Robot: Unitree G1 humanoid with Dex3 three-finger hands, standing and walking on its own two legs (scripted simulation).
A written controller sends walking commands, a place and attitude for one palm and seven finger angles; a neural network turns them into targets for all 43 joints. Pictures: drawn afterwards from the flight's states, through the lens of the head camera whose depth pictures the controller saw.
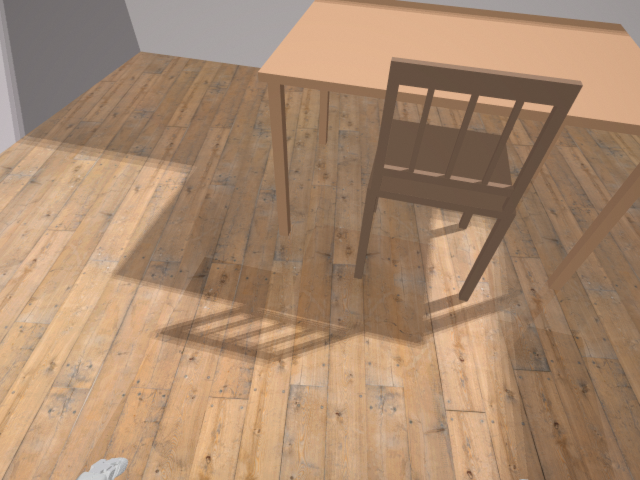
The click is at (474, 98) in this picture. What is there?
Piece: chair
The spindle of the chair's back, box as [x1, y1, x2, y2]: [445, 95, 478, 178]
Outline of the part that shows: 477,95 471,95 445,173 445,177 449,178 478,96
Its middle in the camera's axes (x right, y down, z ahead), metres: +0.37 -0.26 +1.02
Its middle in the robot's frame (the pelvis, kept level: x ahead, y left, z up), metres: +0.95 -0.32 -0.09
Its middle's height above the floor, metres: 0.68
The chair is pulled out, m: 0.00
